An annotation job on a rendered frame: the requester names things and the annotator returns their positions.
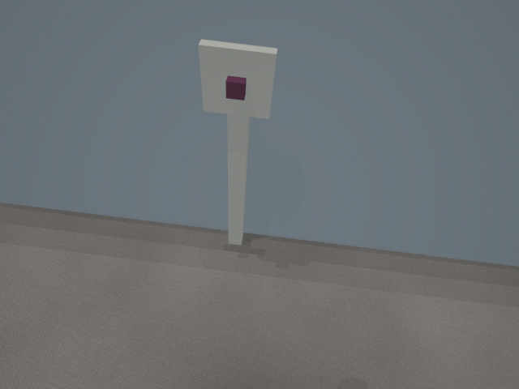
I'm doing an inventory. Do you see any button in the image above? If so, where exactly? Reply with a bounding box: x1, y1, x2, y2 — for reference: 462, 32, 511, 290
226, 76, 247, 100

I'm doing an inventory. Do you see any panel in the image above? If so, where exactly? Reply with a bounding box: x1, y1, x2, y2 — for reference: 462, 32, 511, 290
199, 39, 277, 246

